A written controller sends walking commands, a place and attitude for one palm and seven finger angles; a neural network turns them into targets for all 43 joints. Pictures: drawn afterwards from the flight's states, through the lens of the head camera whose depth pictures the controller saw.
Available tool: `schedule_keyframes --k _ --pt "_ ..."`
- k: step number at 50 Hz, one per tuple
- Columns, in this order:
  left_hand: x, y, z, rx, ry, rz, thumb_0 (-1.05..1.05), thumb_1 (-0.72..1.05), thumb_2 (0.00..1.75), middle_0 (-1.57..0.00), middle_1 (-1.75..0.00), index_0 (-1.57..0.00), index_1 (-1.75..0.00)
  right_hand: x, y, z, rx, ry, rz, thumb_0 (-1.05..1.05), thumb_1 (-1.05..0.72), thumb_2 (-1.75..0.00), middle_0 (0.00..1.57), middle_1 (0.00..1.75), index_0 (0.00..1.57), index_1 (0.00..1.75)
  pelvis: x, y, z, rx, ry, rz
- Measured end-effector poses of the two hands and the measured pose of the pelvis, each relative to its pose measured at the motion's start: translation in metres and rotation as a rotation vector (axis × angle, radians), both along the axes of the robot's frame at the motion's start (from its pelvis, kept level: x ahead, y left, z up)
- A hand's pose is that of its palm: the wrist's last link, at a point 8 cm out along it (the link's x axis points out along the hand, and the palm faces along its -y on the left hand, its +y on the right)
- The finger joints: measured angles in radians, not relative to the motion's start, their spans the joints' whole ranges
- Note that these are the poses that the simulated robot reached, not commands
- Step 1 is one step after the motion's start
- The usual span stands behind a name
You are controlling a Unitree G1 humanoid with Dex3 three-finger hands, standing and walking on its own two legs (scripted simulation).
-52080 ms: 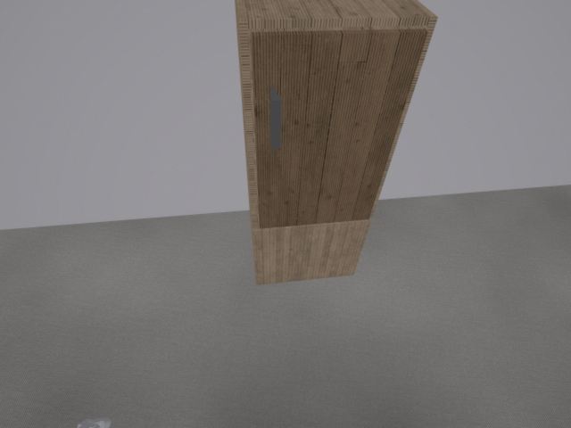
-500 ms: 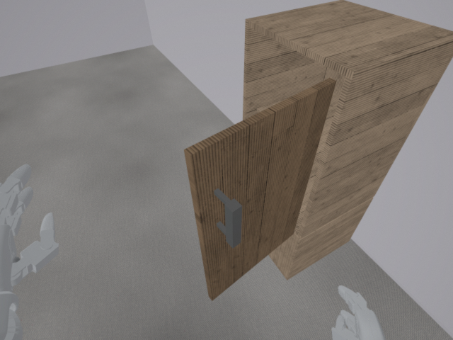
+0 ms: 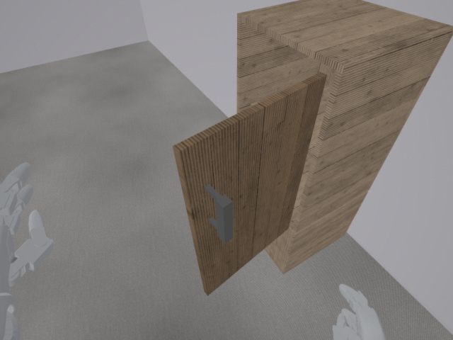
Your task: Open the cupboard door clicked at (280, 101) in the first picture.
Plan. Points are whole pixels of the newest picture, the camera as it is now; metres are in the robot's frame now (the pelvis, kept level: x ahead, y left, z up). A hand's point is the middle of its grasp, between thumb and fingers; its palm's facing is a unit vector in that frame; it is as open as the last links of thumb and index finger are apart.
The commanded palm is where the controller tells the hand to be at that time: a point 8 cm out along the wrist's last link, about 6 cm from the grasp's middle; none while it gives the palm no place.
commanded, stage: step back with the hand held close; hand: left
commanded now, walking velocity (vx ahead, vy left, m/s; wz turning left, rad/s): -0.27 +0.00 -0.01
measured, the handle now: (218, 213) +0.34 +0.06 +0.03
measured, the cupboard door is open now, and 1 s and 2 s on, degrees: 99 99 99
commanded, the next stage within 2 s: stop stepping back and stand still in 1.04 s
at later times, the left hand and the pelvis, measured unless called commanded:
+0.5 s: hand (1, 289) +0.13 +0.29 +0.15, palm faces +0.37 -0.79 -0.50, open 7.4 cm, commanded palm +0.07 +0.33 +0.17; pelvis -0.07 +0.03 -0.01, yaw -1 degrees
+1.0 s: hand out of the picture +0.03 +0.31 +0.17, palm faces +0.50 -0.77 -0.41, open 7.4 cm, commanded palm -0.03 +0.33 +0.17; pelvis -0.16 +0.03 -0.01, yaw +1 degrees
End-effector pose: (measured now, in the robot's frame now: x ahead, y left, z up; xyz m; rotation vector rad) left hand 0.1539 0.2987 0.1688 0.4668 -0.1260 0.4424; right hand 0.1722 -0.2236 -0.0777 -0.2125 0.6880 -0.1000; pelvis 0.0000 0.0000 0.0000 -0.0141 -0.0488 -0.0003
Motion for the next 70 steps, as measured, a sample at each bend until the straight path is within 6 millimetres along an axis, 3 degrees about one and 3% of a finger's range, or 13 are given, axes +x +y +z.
schedule_keyframes --k 7,16,25,37,42,46,50,55,59,65,70 --pt "-0.001 0.003 0.003 0.073 0.049 -0.052 0.02 0.89 0.90 -0.21 -0.31 -0.21 -0.30 -0.011 -0.009 -0.001 -0.017 0.047 -0.062 0.01 -0.91 -0.90 0.20 0.30 0.20 0.30 -0.010 0.007 0.000 -0.002 0.041 -0.011" --pt "-0.018 0.013 -0.004 0.086 0.075 -0.090 0.02 0.89 0.90 -0.21 -0.31 -0.21 -0.30 -0.045 -0.006 0.002 -0.042 0.076 -0.114 0.01 -0.91 -0.90 0.20 0.30 0.20 0.29 -0.036 0.018 -0.003 -0.007 0.050 -0.024" --pt "-0.059 0.027 0.001 0.121 -0.014 -0.099 0.02 0.89 0.90 -0.21 -0.31 -0.21 -0.30 -0.086 0.010 0.004 -0.065 0.055 -0.092 0.01 -0.91 -0.90 0.20 0.30 0.20 0.30 -0.072 0.029 -0.009 -0.020 0.043 -0.011" --pt "-0.133 0.034 0.002 0.127 -0.100 0.012 0.02 0.89 0.90 -0.21 -0.31 -0.21 -0.30 -0.125 0.024 -0.018 -0.054 0.075 0.012 0.01 -0.91 -0.90 0.20 0.30 0.20 0.30 -0.113 0.028 -0.020 -0.024 0.028 0.052" --pt "-0.143 0.045 -0.002 0.100 -0.147 0.002 0.01 0.89 0.90 -0.21 -0.31 -0.21 -0.30 -0.141 0.029 -0.016 -0.085 0.077 -0.004 0.01 -0.91 -0.90 0.20 0.30 0.20 0.30 -0.131 0.037 -0.022 -0.040 0.019 0.055" --pt "-0.151 0.054 0.007 0.131 -0.155 0.000 0.02 0.89 0.90 -0.21 -0.31 -0.21 -0.30 -0.153 0.037 -0.006 -0.066 0.040 -0.002 0.01 -0.91 -0.90 0.20 0.30 0.20 0.30 -0.148 0.035 -0.017 -0.065 0.026 0.059" --pt "-0.165 0.046 0.013 0.102 -0.172 -0.016 0.02 0.89 0.90 -0.21 -0.31 -0.21 -0.30 -0.164 0.041 0.003 -0.038 0.010 0.017 0.01 -0.91 -0.90 0.20 0.30 0.20 0.30 -0.163 0.031 -0.012 -0.065 0.064 0.024" --pt "-0.179 0.020 0.008 0.108 -0.167 -0.097 0.02 0.89 0.90 -0.21 -0.30 -0.21 -0.30 -0.179 0.035 -0.001 -0.013 -0.025 0.034 0.01 -0.90 -0.90 0.20 0.30 0.20 0.30 -0.191 0.019 -0.020 -0.009 0.114 -0.038" --pt "-0.181 0.007 0.005 0.105 -0.140 -0.166 0.01 0.89 0.90 -0.21 -0.31 -0.21 -0.30 -0.209 0.021 -0.008 -0.023 0.033 -0.017 0.01 -0.90 -0.90 0.20 0.30 0.21 0.30 -0.208 0.019 -0.016 -0.019 0.089 -0.062" --pt "-0.184 0.014 0.000 0.101 -0.101 -0.198 0.01 0.89 0.90 -0.21 -0.31 -0.21 -0.30 -0.262 -0.002 0.000 -0.073 0.049 -0.149 0.01 -0.91 -0.90 0.20 0.30 0.20 0.30 -0.220 0.023 -0.016 -0.001 0.058 -0.070" --pt "-0.207 0.010 0.006 0.115 -0.077 -0.194 0.02 0.89 0.90 -0.21 -0.31 -0.21 -0.30 -0.304 -0.011 0.007 -0.081 0.025 -0.177 0.01 -0.91 -0.90 0.20 0.30 0.20 0.30 -0.245 0.020 -0.009 0.007 0.042 -0.072"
